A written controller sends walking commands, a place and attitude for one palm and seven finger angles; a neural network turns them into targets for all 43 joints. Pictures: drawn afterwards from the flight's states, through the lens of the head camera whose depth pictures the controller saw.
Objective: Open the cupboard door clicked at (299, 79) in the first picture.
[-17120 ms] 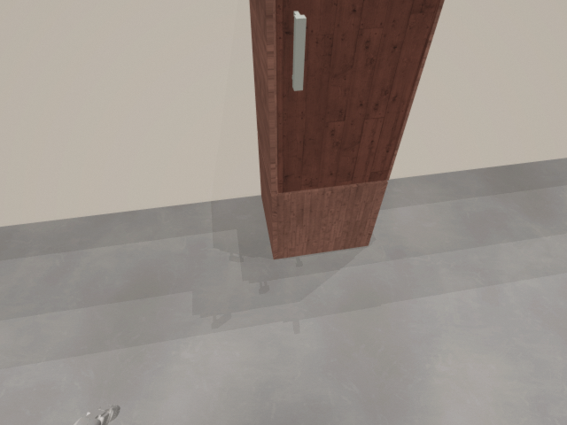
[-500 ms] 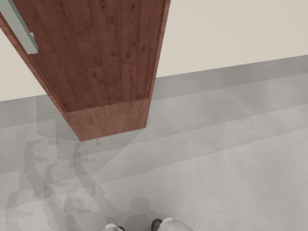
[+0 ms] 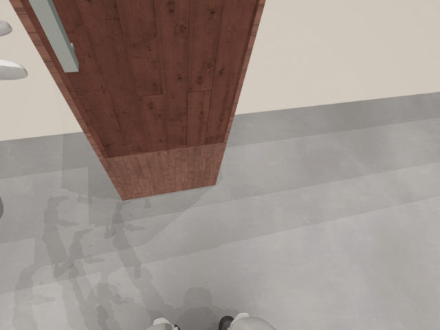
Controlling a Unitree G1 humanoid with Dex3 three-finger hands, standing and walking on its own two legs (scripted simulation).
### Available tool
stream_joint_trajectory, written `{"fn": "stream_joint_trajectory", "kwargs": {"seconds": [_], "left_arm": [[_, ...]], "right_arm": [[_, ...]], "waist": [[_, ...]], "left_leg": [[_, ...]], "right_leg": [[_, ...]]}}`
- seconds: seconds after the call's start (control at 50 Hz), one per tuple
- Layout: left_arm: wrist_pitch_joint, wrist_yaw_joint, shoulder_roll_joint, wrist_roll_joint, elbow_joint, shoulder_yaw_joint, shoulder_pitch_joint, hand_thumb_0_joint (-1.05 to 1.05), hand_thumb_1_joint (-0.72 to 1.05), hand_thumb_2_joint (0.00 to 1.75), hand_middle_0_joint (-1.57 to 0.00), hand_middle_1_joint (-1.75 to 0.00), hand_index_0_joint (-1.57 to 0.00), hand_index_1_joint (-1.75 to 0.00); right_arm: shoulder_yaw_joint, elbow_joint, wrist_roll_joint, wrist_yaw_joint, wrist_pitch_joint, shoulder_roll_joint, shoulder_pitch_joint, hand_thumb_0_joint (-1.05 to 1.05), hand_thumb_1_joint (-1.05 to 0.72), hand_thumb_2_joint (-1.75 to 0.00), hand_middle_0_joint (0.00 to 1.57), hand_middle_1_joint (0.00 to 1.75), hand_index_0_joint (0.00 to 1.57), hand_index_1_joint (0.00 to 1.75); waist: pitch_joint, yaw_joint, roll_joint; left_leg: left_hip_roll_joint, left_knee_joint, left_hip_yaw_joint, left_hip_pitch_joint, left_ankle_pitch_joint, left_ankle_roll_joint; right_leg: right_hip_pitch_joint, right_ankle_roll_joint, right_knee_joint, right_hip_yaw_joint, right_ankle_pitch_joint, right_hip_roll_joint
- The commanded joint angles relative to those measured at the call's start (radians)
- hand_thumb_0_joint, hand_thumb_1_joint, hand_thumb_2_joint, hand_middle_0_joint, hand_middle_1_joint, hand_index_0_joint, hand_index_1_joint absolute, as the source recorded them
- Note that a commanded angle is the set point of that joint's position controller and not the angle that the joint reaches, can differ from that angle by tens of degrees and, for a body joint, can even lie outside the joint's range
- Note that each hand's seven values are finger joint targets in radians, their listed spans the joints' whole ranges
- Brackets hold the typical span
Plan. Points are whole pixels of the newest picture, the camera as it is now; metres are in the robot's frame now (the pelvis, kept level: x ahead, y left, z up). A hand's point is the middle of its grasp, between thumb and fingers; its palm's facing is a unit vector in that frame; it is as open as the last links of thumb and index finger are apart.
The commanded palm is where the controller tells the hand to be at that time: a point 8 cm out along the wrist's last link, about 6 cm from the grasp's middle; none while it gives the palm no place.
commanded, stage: move the hooked fingers beside the handle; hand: left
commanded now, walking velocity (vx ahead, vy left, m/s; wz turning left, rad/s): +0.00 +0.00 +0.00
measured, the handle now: (52, 16) +0.60 +0.21 +0.16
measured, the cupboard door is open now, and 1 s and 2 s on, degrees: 0 0 0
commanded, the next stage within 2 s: slide the fingers in behind the handle in 0.02 s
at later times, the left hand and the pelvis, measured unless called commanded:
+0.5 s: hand (9, 41) +0.54 +0.26 +0.16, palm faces +0.11 -0.99 +0.00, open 14.0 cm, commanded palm +0.52 +0.30 +0.16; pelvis +0.01 -0.01 +0.00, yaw -1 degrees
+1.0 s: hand (30, 37) +0.55 +0.23 +0.16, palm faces +0.12 -0.99 +0.00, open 13.8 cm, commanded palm +0.53 +0.26 +0.16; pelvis +0.00 -0.01 +0.00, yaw +0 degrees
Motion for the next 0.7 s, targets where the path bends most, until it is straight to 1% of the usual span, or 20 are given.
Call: {"fn": "stream_joint_trajectory", "kwargs": {"seconds": [0.0,0.02,0.04,0.1,0.12,0.18,0.2,0.24,0.28,0.3,0.32,0.36,0.38,0.44,0.48,0.52,0.6,0.62,0.64,0.68], "left_arm": [[-0.048,-0.01,0.267,-0.012,-0.171,-0.005,-0.444,0.0,-0.5,0.3,-0.3,-1.2,-0.3,-1.2],[-0.046,-0.01,0.303,-0.011,-0.16,0.019,-0.447,0.0,-0.5,0.3,-0.3,-1.2,-0.3,-1.2],[-0.048,-0.01,0.335,-0.009,-0.172,0.04,-0.435,0.0,-0.5,0.3,-0.3,-1.2,-0.3,-1.2],[-0.068,-0.02,0.347,-0.016,-0.236,0.056,-0.438,0.0,-0.5,0.3,-0.3,-1.2,-0.3,-1.2],[-0.074,-0.022,0.324,-0.018,-0.263,0.045,-0.441,0.0,-0.5,0.3,-0.3,-1.2,-0.3,-1.2],[-0.082,-0.029,0.294,-0.036,-0.282,0.043,-0.409,0.0,-0.5,0.3,-0.3,-1.2,-0.3,-1.2],[-0.075,-0.035,0.26,-0.047,-0.278,0.032,-0.388,0.0,-0.5,0.3,-0.3,-1.2,-0.3,-1.2],[-0.054,-0.042,0.242,-0.06,-0.261,0.027,-0.368,0.0,-0.5,0.3,-0.3,-1.2,-0.3,-1.2],[-0.04,-0.037,0.255,-0.061,-0.281,0.043,-0.361,0.0,-0.5,0.3,-0.3,-1.2,-0.3,-1.2],[-0.031,-0.032,0.25,-0.056,-0.269,0.038,-0.355,0.0,-0.5,0.3,-0.3,-1.2,-0.3,-1.2],[-0.022,-0.023,0.26,-0.05,-0.257,0.042,-0.347,0.0,-0.5,0.3,-0.3,-1.2,-0.3,-1.2],[-0.026,0.001,0.263,-0.039,-0.277,0.038,-0.378,0.0,-0.5,0.3,-0.3,-1.2,-0.3,-1.2],[-0.032,0.011,0.272,-0.035,-0.295,0.049,-0.375,0.0,-0.5,0.3,-0.3,-1.2,-0.3,-1.2],[-0.063,0.037,0.265,-0.031,-0.331,0.044,-0.415,0.0,-0.5,0.3,-0.3,-1.2,-0.3,-1.2],[-0.081,0.039,0.26,-0.036,-0.337,0.051,-0.398,0.0,-0.5,0.3,-0.3,-1.2,-0.3,-1.2],[-0.077,0.037,0.22,-0.039,-0.296,0.026,-0.399,0.0,-0.5,0.3,-0.3,-1.2,-0.3,-1.2],[-0.046,0.035,0.223,-0.03,-0.234,0.011,-0.401,0.0,-0.5,0.3,-0.3,-1.2,-0.3,-1.2],[-0.042,0.036,0.188,-0.034,-0.244,-0.011,-0.417,0.0,-0.5,0.3,-0.3,-1.2,-0.3,-1.2],[-0.04,0.04,0.203,-0.029,-0.238,0.0,-0.405,0.0,-0.5,0.3,-0.3,-1.2,-0.3,-1.2],[-0.052,0.051,0.207,-0.026,-0.266,0.0,-0.435,0.0,-0.5,0.3,-0.3,-1.2,-0.3,-1.2]], "right_arm": [[-0.074,-0.004,-0.002,-0.021,-0.006,-0.212,0.243,0.0,-0.9,-0.9,0.2,0.3,0.2,0.3],[-0.073,-0.001,-0.003,-0.023,-0.006,-0.215,0.249,0.0,-0.9,-0.9,0.2,0.3,0.2,0.3],[-0.074,-0.008,-0.002,-0.025,-0.005,-0.218,0.252,0.0,-0.9,-0.9,0.2,0.3,0.2,0.3],[-0.077,-0.015,-0.004,-0.025,-0.002,-0.214,0.26,0.0,-0.9,-0.9,0.2,0.3,0.2,0.3],[-0.079,-0.013,-0.006,-0.02,-0.001,-0.21,0.26,0.0,-0.9,-0.9,0.2,0.3,0.2,0.3],[-0.087,-0.006,-0.007,-0.013,0.008,-0.209,0.267,0.0,-0.9,-0.9,0.2,0.3,0.2,0.3],[-0.089,-0.006,-0.006,-0.01,0.01,-0.206,0.264,0.0,-0.9,-0.9,0.2,0.3,0.2,0.3],[-0.09,-0.002,-0.004,-0.008,0.013,-0.207,0.262,0.0,-0.9,-0.9,0.2,0.3,0.2,0.3],[-0.091,-0.006,-0.003,-0.006,0.015,-0.206,0.26,0.0,-0.9,-0.9,0.2,0.3,0.2,0.3],[-0.089,-0.007,-0.003,-0.004,0.016,-0.206,0.26,0.0,-0.9,-0.9,0.2,0.3,0.2,0.3],[-0.089,-0.007,-0.003,-0.004,0.018,-0.205,0.26,0.0,-0.9,-0.9,0.2,0.3,0.2,0.3],[-0.087,-0.011,-0.004,-0.006,0.017,-0.202,0.255,0.0,-0.9,-0.9,0.2,0.3,0.2,0.3],[-0.089,-0.016,-0.005,-0.003,0.014,-0.203,0.253,0.0,-0.9,-0.9,0.2,0.3,0.2,0.3],[-0.092,-0.013,-0.008,-0.001,0.007,-0.201,0.252,0.0,-0.9,-0.9,0.2,0.3,0.2,0.3],[-0.093,-0.013,-0.007,-0.001,0.005,-0.2,0.249,0.0,-0.9,-0.9,0.2,0.3,0.2,0.3],[-0.091,-0.007,-0.006,-0.001,0.003,-0.197,0.244,0.0,-0.9,-0.9,0.2,0.3,0.2,0.3],[-0.086,-0.005,-0.001,-0.005,0.003,-0.198,0.239,0.0,-0.9,-0.9,0.2,0.3,0.2,0.3],[-0.088,-0.007,-0.002,-0.004,-0.001,-0.196,0.238,0.0,-0.9,-0.9,0.2,0.3,0.2,0.3],[-0.087,-0.009,-0.002,-0.005,-0.003,-0.197,0.238,0.0,-0.9,-0.9,0.2,0.3,0.2,0.3],[-0.087,-0.009,-0.004,-0.007,-0.006,-0.196,0.241,0.0,-0.9,-0.9,0.2,0.3,0.2,0.3]], "waist": [[-0.413,-0.012,0.219],[-0.398,-0.011,0.185],[-0.418,-0.004,0.161],[-0.492,0.007,0.21],[-0.502,0.01,0.252],[-0.5,0.009,0.227],[-0.489,0.012,0.244],[-0.462,0.013,0.214],[-0.467,0.025,0.238],[-0.444,0.027,0.238],[-0.419,0.024,0.205],[-0.392,0.016,0.191],[-0.418,0.026,0.217],[-0.448,0.009,0.192],[-0.483,0.015,0.206],[-0.446,0.009,0.201],[-0.407,0.003,0.176],[-0.411,-0.005,0.174],[-0.408,0.002,0.166],[-0.436,-0.002,0.174]], "left_leg": [[0.02,-0.044,-0.112,0.462,0.56,-0.032],[0.019,-0.044,-0.11,0.43,0.536,-0.026],[0.017,-0.045,-0.107,0.413,0.527,-0.021],[0.018,-0.037,-0.103,0.461,0.623,-0.029],[0.02,-0.033,-0.1,0.492,0.651,-0.033],[0.028,-0.027,-0.112,0.525,0.707,-0.038],[0.026,-0.028,-0.104,0.524,0.703,-0.035],[0.023,-0.035,-0.095,0.492,0.66,-0.025],[0.019,-0.039,-0.091,0.492,0.672,-0.023],[0.016,-0.041,-0.089,0.473,0.657,-0.022],[0.016,-0.045,-0.085,0.445,0.616,-0.017],[0.012,-0.053,-0.085,0.42,0.585,-0.012],[0.01,-0.055,-0.083,0.433,0.58,-0.014],[0.011,-0.05,-0.083,0.445,0.561,-0.013],[0.013,-0.044,-0.084,0.471,0.59,-0.016],[0.011,-0.046,-0.081,0.451,0.56,-0.015],[0.006,-0.055,-0.078,0.402,0.515,-0.008],[0.004,-0.056,-0.074,0.406,0.503,-0.005],[0.004,-0.056,-0.076,0.394,0.493,-0.006],[0.006,-0.054,-0.085,0.424,0.516,-0.007]], "right_leg": [[0.02,-0.005,-0.024,0.028,0.321,0.024],[0.037,-0.004,-0.025,0.029,0.325,0.024],[0.065,-0.002,-0.023,0.033,0.337,0.023],[0.095,-0.004,-0.012,0.036,0.406,0.024],[0.082,-0.006,-0.012,0.034,0.411,0.027],[0.066,-0.005,-0.017,0.027,0.411,0.035],[0.068,-0.006,-0.021,0.028,0.416,0.035],[0.083,-0.004,-0.028,0.029,0.421,0.034],[0.094,-0.006,-0.027,0.029,0.435,0.032],[0.093,-0.008,-0.027,0.027,0.43,0.031],[0.094,-0.005,-0.03,0.028,0.419,0.031],[0.105,-0.007,-0.031,0.029,0.415,0.028],[0.108,-0.006,-0.03,0.032,0.409,0.028],[0.116,-0.003,-0.027,0.038,0.409,0.028],[0.122,-0.005,-0.02,0.04,0.424,0.028],[0.111,-0.004,-0.025,0.04,0.409,0.026],[0.12,-0.002,-0.029,0.043,0.403,0.02],[0.12,0.0,-0.033,0.044,0.403,0.021],[0.121,-0.001,-0.032,0.044,0.391,0.019],[0.115,-0.002,-0.029,0.044,0.394,0.02]]}}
